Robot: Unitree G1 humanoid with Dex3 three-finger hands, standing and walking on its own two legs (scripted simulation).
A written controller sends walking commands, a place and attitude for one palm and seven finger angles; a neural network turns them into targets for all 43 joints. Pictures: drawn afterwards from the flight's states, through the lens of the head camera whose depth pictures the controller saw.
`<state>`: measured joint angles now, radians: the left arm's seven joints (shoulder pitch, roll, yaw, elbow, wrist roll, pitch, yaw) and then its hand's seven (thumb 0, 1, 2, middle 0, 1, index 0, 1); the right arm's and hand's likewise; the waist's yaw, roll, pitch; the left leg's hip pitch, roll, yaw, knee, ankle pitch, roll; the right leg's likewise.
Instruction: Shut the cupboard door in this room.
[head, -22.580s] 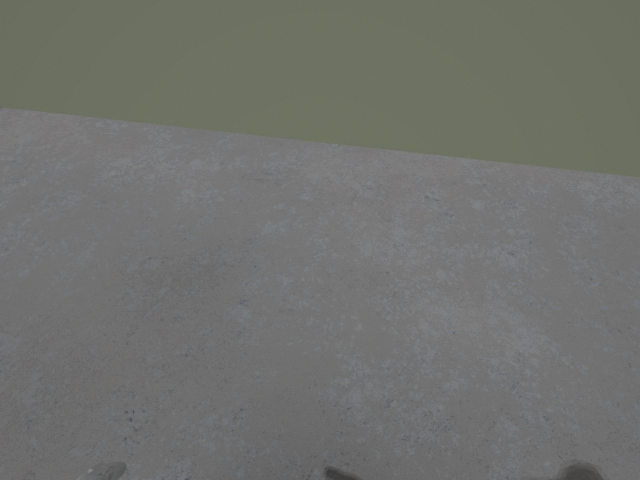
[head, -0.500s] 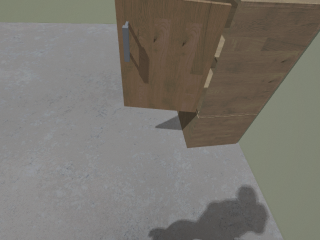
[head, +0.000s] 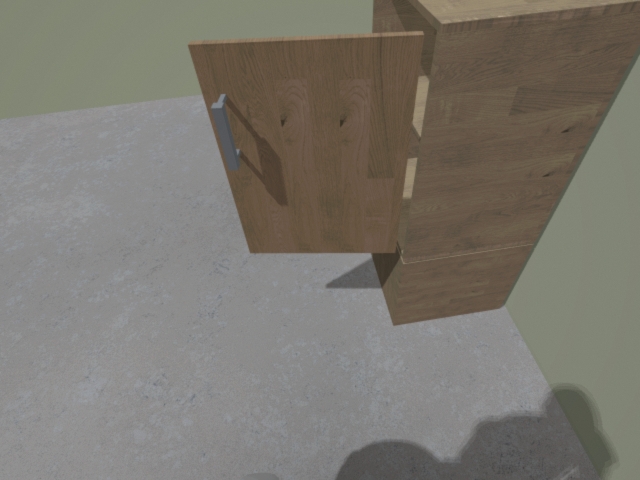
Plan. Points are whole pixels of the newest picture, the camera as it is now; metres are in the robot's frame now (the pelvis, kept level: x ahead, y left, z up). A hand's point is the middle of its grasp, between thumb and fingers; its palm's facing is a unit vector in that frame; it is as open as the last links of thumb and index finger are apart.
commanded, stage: take the last steps up to it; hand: left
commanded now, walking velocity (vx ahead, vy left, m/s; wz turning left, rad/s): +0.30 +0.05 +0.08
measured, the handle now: (228, 133) +0.75 +0.23 +0.04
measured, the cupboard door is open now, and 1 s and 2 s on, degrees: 79 79 79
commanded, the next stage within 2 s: come to a stop and stand still in 0.62 s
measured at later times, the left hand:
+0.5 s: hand out of the picture +0.09 +0.22 -0.19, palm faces +0.13 -0.98 -0.15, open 7.4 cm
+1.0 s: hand (225, 338) +0.39 +0.21 -0.16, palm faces +0.03 -0.97 -0.24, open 7.4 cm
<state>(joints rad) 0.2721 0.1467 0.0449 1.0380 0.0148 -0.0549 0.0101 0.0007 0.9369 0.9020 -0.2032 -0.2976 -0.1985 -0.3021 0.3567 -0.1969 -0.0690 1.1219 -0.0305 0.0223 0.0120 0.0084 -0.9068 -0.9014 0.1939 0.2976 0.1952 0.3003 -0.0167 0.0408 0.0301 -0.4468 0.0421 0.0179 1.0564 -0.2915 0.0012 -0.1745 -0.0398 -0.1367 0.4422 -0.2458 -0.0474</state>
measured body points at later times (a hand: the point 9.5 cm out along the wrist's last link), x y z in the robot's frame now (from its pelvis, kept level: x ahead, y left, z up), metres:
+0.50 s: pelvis +0.17 +0.07 -0.01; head +0.20 +0.08 +0.43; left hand +0.08 +0.28 -0.17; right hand +0.29 -0.15 -0.15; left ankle +0.19 +0.17 -0.74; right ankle +0.07 -0.06 -0.66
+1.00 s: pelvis +0.29 +0.03 -0.01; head +0.34 +0.00 +0.44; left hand +0.38 +0.26 -0.14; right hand +0.29 -0.20 -0.18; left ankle +0.23 +0.17 -0.67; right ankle +0.35 -0.06 -0.74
